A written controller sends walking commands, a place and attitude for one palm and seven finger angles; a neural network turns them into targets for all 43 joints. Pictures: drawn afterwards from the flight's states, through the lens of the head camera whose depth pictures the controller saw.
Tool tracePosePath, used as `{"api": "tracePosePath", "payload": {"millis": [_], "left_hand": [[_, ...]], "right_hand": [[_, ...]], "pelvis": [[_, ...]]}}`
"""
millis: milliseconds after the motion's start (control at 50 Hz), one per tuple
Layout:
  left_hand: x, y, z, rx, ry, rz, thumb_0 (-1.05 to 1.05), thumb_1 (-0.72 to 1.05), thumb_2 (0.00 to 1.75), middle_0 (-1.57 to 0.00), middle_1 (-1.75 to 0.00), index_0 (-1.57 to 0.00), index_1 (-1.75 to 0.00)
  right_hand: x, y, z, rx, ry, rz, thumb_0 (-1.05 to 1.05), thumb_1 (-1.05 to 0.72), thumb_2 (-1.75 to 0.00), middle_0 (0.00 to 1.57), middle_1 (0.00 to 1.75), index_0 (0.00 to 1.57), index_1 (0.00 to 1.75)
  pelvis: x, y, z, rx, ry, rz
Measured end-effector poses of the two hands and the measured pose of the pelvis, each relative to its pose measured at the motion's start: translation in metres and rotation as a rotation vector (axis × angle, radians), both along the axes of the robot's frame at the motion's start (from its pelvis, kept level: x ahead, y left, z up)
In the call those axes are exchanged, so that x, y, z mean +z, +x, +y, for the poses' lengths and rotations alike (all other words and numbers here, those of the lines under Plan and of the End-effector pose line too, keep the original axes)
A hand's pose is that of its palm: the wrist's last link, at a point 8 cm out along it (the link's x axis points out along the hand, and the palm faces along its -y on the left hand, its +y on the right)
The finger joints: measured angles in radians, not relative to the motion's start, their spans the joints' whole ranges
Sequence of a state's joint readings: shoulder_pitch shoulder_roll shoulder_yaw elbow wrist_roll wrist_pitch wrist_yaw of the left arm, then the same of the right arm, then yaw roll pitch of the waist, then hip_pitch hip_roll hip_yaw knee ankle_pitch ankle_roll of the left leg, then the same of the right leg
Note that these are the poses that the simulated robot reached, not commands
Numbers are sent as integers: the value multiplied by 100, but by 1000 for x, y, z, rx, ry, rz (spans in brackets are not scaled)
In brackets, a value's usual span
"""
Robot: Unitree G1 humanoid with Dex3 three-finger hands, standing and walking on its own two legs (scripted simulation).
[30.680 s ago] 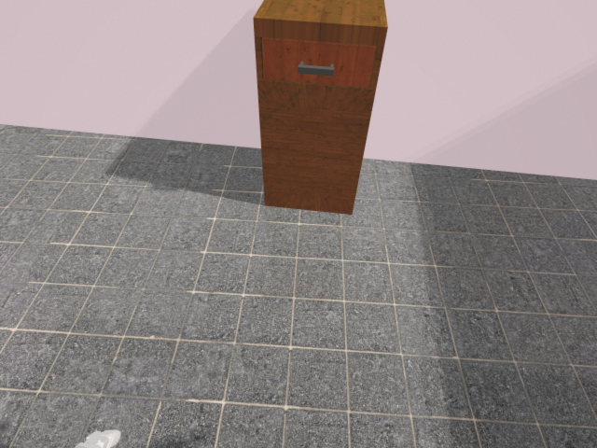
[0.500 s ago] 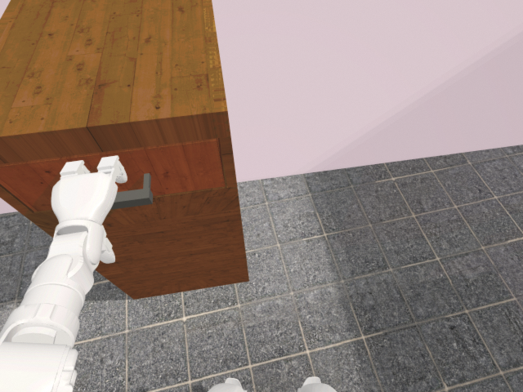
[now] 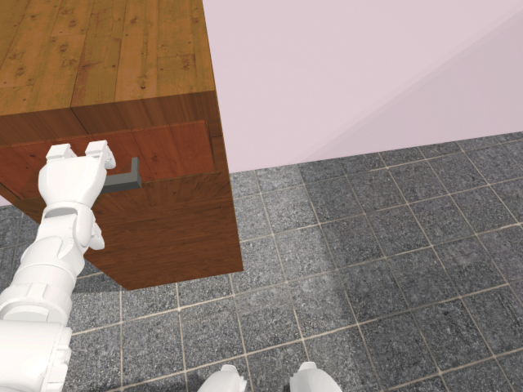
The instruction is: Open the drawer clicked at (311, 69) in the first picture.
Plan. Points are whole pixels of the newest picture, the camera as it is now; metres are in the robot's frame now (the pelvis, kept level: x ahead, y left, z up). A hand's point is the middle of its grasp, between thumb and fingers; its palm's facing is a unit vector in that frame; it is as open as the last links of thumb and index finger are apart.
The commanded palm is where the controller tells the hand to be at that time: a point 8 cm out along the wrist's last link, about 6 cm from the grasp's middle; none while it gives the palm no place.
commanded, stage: lower the fingers behind the handle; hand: left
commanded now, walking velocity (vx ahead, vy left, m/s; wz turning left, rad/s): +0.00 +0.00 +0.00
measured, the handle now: (104, 175) +0.46 +0.29 +0.00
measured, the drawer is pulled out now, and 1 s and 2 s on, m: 0.00 0.00 0.00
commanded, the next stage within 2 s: lift the fingers back up to retry in 0.16 s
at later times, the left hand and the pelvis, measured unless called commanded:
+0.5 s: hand (89, 196) +0.41 +0.30 +0.02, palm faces -0.08 +0.01 -1.00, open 13.7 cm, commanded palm +0.40 +0.30 +0.07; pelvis +0.00 +0.00 +0.01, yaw +0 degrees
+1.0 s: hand (74, 181) +0.42 +0.31 +0.05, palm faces -0.04 -0.03 -1.00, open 13.5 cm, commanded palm +0.40 +0.30 +0.12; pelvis +0.04 +0.02 +0.04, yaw +1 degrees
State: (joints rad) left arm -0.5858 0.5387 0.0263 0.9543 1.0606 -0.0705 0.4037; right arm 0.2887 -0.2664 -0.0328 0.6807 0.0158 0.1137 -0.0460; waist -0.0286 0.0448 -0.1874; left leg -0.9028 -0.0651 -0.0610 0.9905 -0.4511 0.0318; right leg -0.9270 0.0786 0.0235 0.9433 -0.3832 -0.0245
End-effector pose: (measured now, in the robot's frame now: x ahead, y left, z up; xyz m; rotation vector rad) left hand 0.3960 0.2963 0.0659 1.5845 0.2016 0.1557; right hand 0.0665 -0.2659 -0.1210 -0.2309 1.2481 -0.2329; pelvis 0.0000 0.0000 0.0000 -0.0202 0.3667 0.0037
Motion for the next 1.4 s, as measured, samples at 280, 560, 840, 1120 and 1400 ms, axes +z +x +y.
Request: {"api": "tracePosePath", "payload": {"millis": [280, 560, 840, 1120, 1400], "left_hand": [[0, 1, 0, -3, 2, -7, 0, -49, 30, -26, -130, -33, -126], [7, 2, 1, -3, -22, 57, 0, -49, 30, -28, -123, -34, -122], [36, 0, 6, -23, -44, -32, 0, -49, 30, -35, -122, -37, -122], [45, 1, 7, -18, -45, 22, 0, -49, 30, -33, -122, -37, -122], [45, 1, 6, -10, -37, 9, 0, -49, 30, -33, -121, -35, -121]], "right_hand": [[-3, -9, -1, 4, -4, 12, 0, -90, -90, 20, 30, 20, 30], [15, -1, 3, -27, -11, -9, 0, -90, -90, 20, 30, 20, 30], [32, 43, 12, -21, -6, -69, 1, -90, -90, 20, 30, 20, 30], [46, 98, 30, 56, 16, -171, 0, -90, -90, 20, 30, 20, 30], [38, 79, 23, 38, 20, -110, 1, -90, -90, 20, 30, 20, 30]], "pelvis": [[-3, -5, -1, 5, 0, 9], [14, 5, 2, 2, -3, -33], [31, 32, 14, 3, -11, -85], [39, 41, 17, 21, -6, -121], [37, 42, 13, 19, -4, -113]]}}
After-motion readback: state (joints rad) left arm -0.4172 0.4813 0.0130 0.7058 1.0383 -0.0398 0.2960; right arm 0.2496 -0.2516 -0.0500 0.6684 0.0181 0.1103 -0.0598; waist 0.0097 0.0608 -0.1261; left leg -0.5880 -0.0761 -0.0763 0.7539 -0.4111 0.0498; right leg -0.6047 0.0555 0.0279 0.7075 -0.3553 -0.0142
